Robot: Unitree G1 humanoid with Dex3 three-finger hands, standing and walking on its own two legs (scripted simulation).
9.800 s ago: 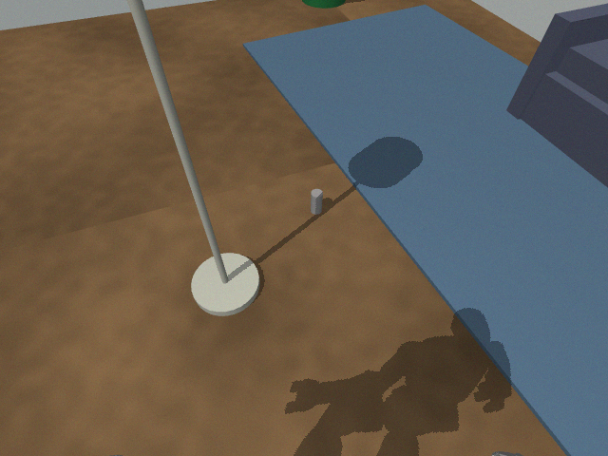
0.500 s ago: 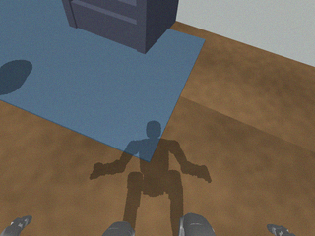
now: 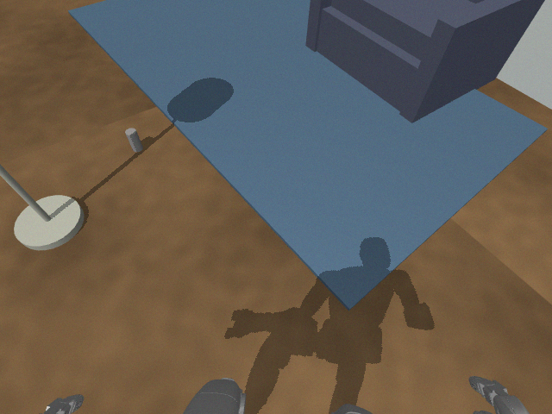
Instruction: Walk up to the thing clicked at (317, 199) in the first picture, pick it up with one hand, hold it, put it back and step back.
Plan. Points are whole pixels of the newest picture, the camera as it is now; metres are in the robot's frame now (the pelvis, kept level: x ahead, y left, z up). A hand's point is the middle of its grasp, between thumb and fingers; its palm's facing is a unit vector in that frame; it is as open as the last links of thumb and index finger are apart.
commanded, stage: walk up
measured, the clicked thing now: (134, 140) +1.25 +0.78 -0.70
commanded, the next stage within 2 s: stand in 1.74 s
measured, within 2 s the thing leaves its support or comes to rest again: neither
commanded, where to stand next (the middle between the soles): +0.09 -0.04 m, yaw +25 degrees
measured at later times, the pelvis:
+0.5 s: pelvis -0.01 -0.05 -0.03, yaw +17 degrees
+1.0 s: pelvis -0.01 -0.04 -0.01, yaw +25 degrees
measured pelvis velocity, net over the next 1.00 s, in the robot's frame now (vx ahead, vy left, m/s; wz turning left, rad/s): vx -0.01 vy -0.04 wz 0.44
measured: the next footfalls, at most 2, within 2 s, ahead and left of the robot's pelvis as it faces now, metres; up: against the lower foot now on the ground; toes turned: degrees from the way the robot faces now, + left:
left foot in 0.02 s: +0.08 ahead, +0.13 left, +0.00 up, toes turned +2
right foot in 0.42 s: +0.09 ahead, -0.16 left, +0.00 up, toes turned +14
